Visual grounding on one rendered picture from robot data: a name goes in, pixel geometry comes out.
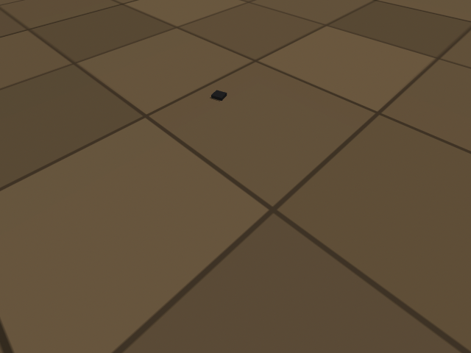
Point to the small box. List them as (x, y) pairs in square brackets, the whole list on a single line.
[(219, 95)]

